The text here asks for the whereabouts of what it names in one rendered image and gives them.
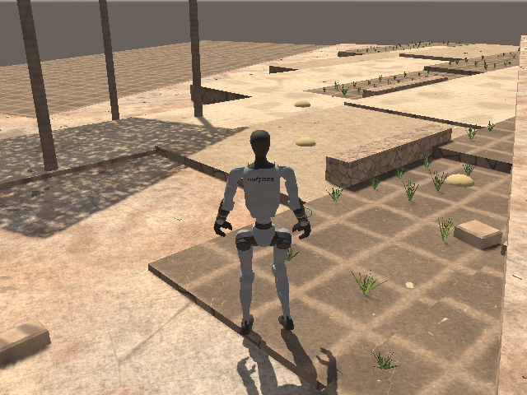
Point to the robot left hand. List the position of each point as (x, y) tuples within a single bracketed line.
[(224, 225)]

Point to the right robot upper arm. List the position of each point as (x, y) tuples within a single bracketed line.
[(288, 174)]

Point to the left robot forearm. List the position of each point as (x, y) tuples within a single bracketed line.
[(221, 215)]

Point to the right robot forearm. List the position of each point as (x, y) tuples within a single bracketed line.
[(301, 215)]

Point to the robot right hand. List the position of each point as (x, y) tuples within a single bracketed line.
[(305, 228)]

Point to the left robot upper arm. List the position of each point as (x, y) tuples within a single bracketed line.
[(231, 187)]

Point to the right robot shin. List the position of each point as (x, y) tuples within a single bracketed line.
[(282, 286)]

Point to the robot torso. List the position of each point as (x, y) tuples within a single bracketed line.
[(262, 199)]

